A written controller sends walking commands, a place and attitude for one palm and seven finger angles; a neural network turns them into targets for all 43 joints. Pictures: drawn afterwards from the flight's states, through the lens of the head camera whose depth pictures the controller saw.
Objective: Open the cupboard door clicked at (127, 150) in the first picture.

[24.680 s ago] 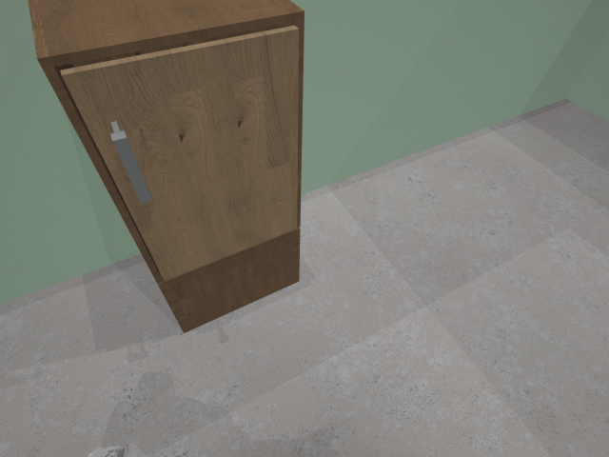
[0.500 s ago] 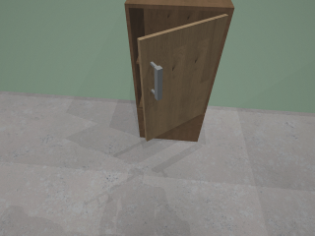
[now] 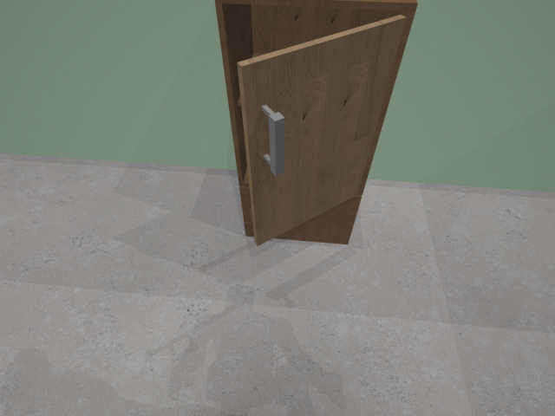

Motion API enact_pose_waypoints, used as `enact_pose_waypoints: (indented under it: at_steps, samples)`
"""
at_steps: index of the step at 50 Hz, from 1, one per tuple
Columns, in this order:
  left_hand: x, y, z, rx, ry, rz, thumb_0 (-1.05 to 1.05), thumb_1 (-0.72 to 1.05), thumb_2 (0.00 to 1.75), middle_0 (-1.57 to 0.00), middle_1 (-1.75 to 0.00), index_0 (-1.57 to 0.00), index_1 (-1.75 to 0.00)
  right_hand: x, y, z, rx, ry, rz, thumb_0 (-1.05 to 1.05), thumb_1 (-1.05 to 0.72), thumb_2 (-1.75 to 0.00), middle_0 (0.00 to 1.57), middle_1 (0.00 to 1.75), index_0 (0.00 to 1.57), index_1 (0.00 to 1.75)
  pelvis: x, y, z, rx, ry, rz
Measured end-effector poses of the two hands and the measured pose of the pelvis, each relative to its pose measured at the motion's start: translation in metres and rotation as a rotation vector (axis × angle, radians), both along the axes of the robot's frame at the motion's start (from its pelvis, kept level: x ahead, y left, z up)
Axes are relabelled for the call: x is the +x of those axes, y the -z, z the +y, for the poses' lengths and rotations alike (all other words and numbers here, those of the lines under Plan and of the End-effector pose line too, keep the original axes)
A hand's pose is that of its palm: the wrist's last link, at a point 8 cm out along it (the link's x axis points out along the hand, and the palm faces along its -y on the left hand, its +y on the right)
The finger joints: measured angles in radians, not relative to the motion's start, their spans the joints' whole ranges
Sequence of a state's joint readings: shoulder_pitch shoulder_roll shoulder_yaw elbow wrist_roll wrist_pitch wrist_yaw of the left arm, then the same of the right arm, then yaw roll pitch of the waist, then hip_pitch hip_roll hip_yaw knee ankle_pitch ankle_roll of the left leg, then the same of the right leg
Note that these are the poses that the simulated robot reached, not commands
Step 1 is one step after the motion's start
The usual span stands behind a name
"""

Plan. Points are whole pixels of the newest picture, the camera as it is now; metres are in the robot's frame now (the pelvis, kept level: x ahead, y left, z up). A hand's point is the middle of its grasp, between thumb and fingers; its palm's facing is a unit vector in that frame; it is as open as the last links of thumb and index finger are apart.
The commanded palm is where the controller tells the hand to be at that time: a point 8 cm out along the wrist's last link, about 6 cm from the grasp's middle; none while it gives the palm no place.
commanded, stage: look to check the result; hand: left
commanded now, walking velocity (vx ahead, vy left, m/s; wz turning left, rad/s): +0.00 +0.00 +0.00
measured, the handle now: (271, 140) +0.65 +0.05 +0.00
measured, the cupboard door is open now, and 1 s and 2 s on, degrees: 38 38 38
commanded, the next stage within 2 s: walk to a spot facing it in 0.24 s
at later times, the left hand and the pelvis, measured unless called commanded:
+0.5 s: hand out of the picture +0.08 +0.21 -0.17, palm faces -0.03 -0.95 -0.30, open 7.4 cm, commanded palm none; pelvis +0.01 -0.01 +0.00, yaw -2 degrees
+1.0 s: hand out of the picture +0.08 +0.14 -0.16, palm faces -0.25 -0.93 -0.28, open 7.4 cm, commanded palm none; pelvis +0.00 -0.05 +0.00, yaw -19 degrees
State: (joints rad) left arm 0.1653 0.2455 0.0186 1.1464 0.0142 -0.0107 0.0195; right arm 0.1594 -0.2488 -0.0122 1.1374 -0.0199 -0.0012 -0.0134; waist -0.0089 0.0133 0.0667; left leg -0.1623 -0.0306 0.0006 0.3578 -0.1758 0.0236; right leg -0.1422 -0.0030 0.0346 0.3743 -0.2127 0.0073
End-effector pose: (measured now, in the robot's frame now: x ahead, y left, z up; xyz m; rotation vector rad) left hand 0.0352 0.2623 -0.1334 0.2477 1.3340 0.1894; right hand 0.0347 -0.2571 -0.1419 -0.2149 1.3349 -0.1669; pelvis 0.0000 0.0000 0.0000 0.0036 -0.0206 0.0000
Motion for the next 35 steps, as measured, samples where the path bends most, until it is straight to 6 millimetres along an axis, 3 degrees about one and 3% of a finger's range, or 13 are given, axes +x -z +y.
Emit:
enact_pose_waypoints:
  at_steps: [12, 22, 28, 35]
  samples:
    - [0.029, -0.005, 0.001, 0.012, 0.023, -0.049, 0.01, 0.9, 0.89, -0.2, -0.3, -0.2, -0.3, 0.027, -0.005, -0.013, -0.018, -0.018, -0.046, 0.01, -0.91, -0.9, 0.2, 0.3, 0.2, 0.3, 0.009, -0.001, -0.004, 0.001, 0.002, 0.003]
    - [0.041, -0.007, 0.0, 0.019, 0.032, -0.059, 0.01, 0.9, 0.89, -0.2, -0.3, -0.2, -0.3, 0.037, -0.008, -0.019, -0.029, -0.017, -0.058, 0.01, -0.9, -0.9, 0.2, 0.3, 0.2, 0.3, 0.014, -0.001, -0.007, 0.001, 0.013, 0.007]
    - [0.039, 0.002, -0.009, 0.003, 0.05, -0.017, 0.0, 0.9, 0.89, -0.2, -0.3, -0.2, -0.3, 0.027, -0.002, -0.014, -0.019, 0.042, -0.064, 0.01, -0.91, -0.9, 0.2, 0.3, 0.2, 0.3, 0.012, 0.003, -0.009, 0.005, 0.067, 0.01]
    - [0.042, 0.011, -0.03, -0.012, 0.107, 0.019, 0.01, 0.91, 0.89, -0.2, -0.3, -0.2, -0.3, -0.006, 0.015, -0.016, 0.012, 0.133, -0.048, 0.01, -0.9, -0.9, 0.2, 0.3, 0.2, 0.3, 0.004, 0.014, -0.02, 0.037, 0.156, 0.004]
